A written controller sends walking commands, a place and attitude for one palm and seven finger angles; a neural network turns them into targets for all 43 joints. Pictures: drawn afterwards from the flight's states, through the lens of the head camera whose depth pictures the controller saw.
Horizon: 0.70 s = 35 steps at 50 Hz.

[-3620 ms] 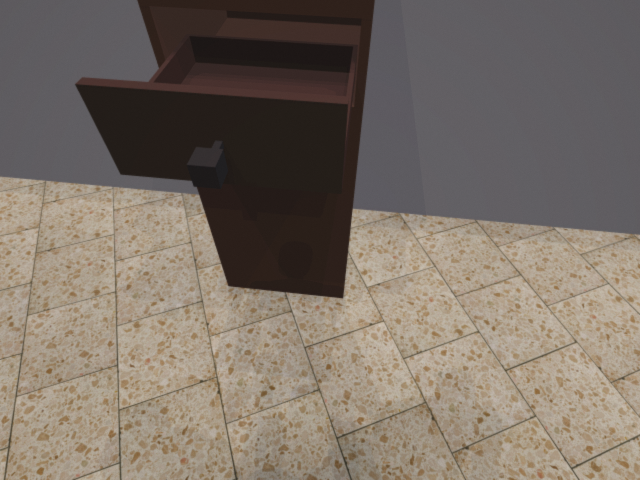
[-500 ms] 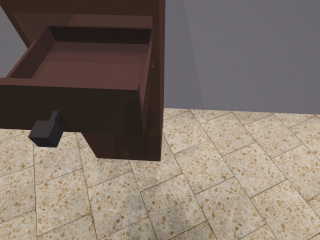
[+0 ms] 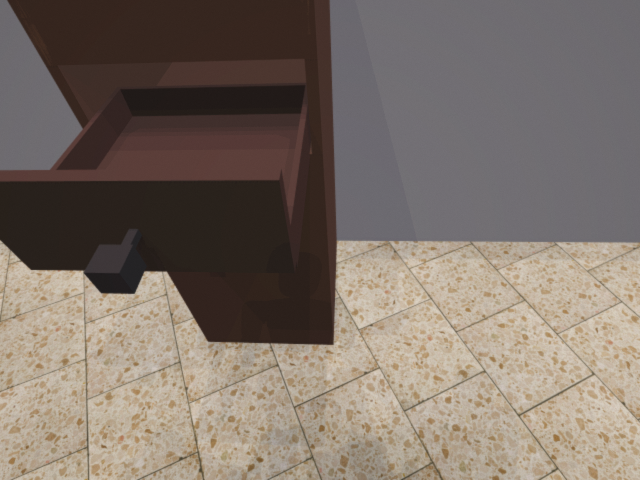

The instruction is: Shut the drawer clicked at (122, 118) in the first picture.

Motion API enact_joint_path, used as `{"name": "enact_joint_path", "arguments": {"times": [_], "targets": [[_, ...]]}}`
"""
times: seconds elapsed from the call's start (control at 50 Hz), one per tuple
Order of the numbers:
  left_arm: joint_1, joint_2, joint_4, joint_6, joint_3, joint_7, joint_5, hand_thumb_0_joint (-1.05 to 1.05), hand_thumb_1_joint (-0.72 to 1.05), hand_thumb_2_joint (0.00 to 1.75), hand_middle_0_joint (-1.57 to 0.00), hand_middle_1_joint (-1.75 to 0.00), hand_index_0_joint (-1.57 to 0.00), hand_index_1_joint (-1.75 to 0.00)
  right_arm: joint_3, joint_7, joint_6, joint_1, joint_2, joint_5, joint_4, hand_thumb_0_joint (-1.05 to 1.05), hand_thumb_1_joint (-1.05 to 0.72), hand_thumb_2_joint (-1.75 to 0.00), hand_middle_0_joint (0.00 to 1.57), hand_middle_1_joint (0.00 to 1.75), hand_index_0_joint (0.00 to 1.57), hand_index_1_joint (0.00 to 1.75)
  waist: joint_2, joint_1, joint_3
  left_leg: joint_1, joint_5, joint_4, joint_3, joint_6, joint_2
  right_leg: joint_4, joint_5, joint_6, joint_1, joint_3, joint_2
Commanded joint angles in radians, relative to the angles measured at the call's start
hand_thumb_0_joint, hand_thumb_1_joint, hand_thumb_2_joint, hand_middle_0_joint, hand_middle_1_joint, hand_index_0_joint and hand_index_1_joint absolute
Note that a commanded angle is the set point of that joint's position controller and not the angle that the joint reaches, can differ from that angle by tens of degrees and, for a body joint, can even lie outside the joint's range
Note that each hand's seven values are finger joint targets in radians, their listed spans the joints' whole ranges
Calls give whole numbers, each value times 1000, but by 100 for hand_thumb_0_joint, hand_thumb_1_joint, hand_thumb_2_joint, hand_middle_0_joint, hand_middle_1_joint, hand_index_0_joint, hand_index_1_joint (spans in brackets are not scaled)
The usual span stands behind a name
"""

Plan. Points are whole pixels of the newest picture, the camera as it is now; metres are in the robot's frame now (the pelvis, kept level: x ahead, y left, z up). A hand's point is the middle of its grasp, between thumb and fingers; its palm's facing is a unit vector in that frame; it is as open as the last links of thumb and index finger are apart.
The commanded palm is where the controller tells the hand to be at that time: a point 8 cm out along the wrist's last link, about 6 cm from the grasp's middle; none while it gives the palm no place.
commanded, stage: come to a stop and stand still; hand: left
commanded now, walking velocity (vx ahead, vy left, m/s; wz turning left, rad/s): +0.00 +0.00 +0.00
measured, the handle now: (123, 256) +0.34 +0.26 +0.13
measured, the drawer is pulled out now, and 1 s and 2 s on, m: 0.28 0.28 0.28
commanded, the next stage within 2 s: look again from close up in 1.18 s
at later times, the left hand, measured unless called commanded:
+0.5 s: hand out of the picture -0.03 +0.14 -0.15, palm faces +0.01 -0.98 -0.21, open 7.3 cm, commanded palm none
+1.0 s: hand out of the picture -0.01 +0.13 -0.16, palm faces +0.04 -0.98 -0.19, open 7.4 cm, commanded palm none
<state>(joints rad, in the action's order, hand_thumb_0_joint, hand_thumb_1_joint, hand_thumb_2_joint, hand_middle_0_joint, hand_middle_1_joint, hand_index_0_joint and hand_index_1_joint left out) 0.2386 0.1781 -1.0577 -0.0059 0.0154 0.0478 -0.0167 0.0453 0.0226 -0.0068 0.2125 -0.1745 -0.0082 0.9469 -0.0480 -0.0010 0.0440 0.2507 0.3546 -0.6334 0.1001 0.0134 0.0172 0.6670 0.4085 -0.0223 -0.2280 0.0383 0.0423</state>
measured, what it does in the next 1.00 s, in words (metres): stands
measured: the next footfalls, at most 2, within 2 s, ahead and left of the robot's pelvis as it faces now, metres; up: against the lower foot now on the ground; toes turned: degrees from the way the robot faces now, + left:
none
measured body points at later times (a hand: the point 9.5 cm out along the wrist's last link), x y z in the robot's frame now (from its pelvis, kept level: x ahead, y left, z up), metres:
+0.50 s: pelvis -0.03 -0.04 +0.02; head -0.01 -0.05 +0.46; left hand -0.03 +0.19 -0.14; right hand -0.07 -0.26 -0.15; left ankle -0.01 +0.11 -0.72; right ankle -0.04 -0.14 -0.72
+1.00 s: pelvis +0.00 -0.04 +0.02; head +0.01 -0.05 +0.47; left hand -0.01 +0.18 -0.14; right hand +0.01 -0.26 -0.15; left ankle -0.01 +0.11 -0.72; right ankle -0.04 -0.14 -0.72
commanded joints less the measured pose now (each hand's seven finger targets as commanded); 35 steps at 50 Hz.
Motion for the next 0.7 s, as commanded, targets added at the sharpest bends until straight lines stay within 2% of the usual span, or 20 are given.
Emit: {"name": "enact_joint_path", "arguments": {"times": [0.0, 0.02, 0.04, 0.08, 0.12, 0.18, 0.32, 0.36, 0.44, 0.54, 0.68], "targets": [[40, 112, 51, 27, 7, 2, -1, 0, 90, 90, -20, -30, -20, -30, 10, 1, 1, 39, -90, -2, -39, 0, -90, -90, 20, 30, 20, 30, 171, 11, 10, -42, -268, 97, -80, 22, 66, -176, -395, 66, -69, 77, 72], [24, 126, 54, 25, 5, 0, -1, 0, 90, 90, -20, -30, -20, -30, 6, -1, 4, 59, -78, -4, -31, 0, -90, -90, 20, 30, 20, 30, 211, 25, 18, -46, -183, 111, -73, 14, 50, -195, -347, 71, -88, 88, 79], [13, 126, 59, 22, 3, -2, -1, 0, 90, 90, -20, -30, -20, -30, 4, -3, 7, 64, -79, -5, -22, 0, -90, -90, 20, 30, 20, 30, 203, 28, 35, -58, -128, 129, -71, 10, 43, -217, -256, 71, -125, 94, 76], [1, 126, 66, 18, 0, -6, 1, 0, 90, 90, -20, -30, -20, -30, -3, -7, 5, 67, -79, -8, 0, 0, -90, -90, 20, 30, 20, 30, 124, 24, 76, -49, -93, 183, -83, 10, 50, -248, -106, 65, -156, 84, 53], [10, 134, 64, 15, 0, -10, 1, 0, 90, 90, -20, -30, -20, -30, -8, -11, 7, 72, -84, -11, 8, 0, -90, -90, 20, 30, 20, 30, 108, 20, 102, -27, -16, 216, -94, 9, 49, -284, 35, 65, -174, 90, 45], [27, 134, 58, 16, 0, -14, 1, 0, 90, 90, -20, -30, -20, -30, -13, -12, 5, 91, -89, -12, 28, 0, -90, -90, 20, 30, 20, 30, 90, 15, 92, -29, -3, 235, -96, 7, 50, -315, 101, 65, -170, 90, 43], [52, 116, 24, 25, -1, -18, 8, 0, 90, 90, -20, -30, -20, -30, -27, -8, -7, 137, -73, -11, 82, 0, -90, -90, 20, 30, 20, 30, 66, 9, 56, -30, -56, 255, -98, 1, 60, -328, 37, 71, -111, 84, 45], [56, 111, 13, 28, -3, -19, 8, 0, 90, 90, -20, -30, -20, -30, -30, -6, -9, 150, -66, -9, 97, 0, -90, -90, 20, 30, 20, 30, 78, 9, 46, -38, -89, 255, -97, -2, 66, -333, -7, 71, -88, 78, 44], [72, 101, -16, 35, -4, -19, 11, 0, 90, 90, -20, -30, -20, -30, -34, -1, -18, 173, -64, -7, 129, 0, -90, -90, 20, 30, 20, 30, 52, 7, 11, -55, -154, 249, -93, -6, 73, -315, -120, 73, -44, 69, 47], [88, 84, -46, 35, -9, -16, 11, 0, 90, 90, -20, -30, -20, -30, -37, 5, -20, 181, -53, -4, 156, 0, -90, -90, 20, 30, 20, 30, 38, 5, 29, -60, -186, 251, -90, -9, 81, -305, -194, 72, -33, 58, 44], [103, 61, -63, 34, -9, -13, 8, 0, 90, 90, -20, -30, -20, -30, -37, 10, -20, 179, -47, -4, 169, 0, -90, -90, 20, 30, 20, 30, 37, 4, 52, -65, -214, 256, -93, -7, 92, -296, -233, 68, -36, 47, 35]]}}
